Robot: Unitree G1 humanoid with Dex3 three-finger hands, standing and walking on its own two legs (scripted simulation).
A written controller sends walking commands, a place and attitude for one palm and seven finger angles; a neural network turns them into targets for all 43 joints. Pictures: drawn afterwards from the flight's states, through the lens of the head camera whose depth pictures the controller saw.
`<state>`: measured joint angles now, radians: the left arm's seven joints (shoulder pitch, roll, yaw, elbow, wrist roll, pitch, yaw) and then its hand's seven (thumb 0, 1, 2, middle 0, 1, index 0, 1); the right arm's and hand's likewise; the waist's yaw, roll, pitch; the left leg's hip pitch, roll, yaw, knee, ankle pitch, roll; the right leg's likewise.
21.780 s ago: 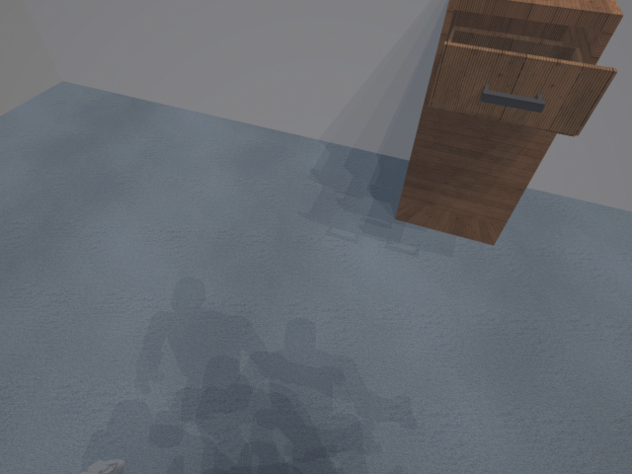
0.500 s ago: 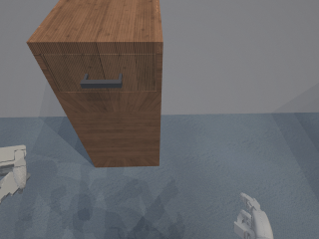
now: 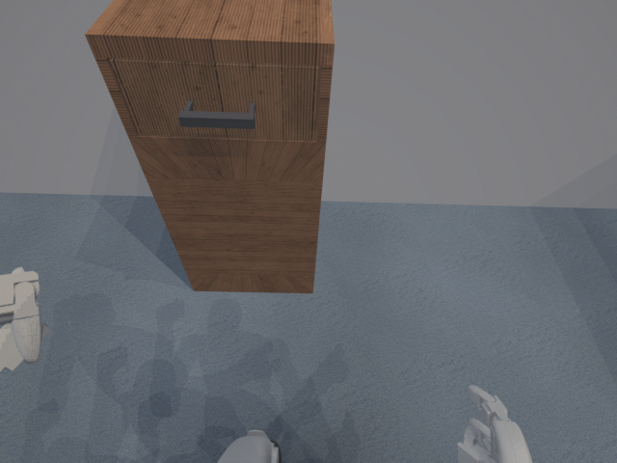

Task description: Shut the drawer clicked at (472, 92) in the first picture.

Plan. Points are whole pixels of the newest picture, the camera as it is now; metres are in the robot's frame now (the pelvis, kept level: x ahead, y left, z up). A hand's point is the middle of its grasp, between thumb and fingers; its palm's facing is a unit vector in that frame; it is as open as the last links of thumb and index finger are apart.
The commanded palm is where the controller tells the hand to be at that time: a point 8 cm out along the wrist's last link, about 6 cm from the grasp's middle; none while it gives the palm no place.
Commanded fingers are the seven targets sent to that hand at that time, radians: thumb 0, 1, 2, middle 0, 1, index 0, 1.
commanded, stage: step back with the hand held close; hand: left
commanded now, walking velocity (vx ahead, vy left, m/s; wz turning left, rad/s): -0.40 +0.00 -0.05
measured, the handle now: (219, 113) +0.72 +0.22 +0.03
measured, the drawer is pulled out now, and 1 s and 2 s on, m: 0.00 0.00 0.00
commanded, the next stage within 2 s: stop stepping back and stand still in 0.06 s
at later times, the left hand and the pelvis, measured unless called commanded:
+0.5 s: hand out of the picture +0.10 +0.24 +0.19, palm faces +0.29 -0.87 -0.39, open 3.2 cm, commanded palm +0.06 +0.28 +0.19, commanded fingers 0.00 0.90 0.90 -1.40 -1.60 -1.40 -1.60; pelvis -0.11 +0.02 +0.01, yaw -7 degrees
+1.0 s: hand out of the picture +0.10 +0.23 +0.17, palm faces +0.28 -0.86 -0.43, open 3.2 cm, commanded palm +0.05 +0.28 +0.19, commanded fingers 0.00 0.90 0.90 -1.40 -1.60 -1.40 -1.60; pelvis -0.11 +0.02 +0.01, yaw -8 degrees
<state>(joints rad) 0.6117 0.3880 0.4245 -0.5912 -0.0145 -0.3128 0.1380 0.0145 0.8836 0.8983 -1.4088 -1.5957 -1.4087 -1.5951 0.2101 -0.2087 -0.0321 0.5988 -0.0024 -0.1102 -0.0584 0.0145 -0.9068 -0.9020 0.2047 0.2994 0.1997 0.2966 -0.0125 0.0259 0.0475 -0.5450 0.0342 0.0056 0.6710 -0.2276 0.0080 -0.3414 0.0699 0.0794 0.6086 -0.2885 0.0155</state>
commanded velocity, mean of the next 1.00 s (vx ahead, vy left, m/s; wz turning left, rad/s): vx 0.04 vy -0.01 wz -0.01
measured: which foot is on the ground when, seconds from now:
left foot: up 0.00-0.08, down 0.10-0.38, up 0.40-0.52, down 0.54-1.00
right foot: down 0.00-0.12, up 0.14-0.36, down 0.38-1.00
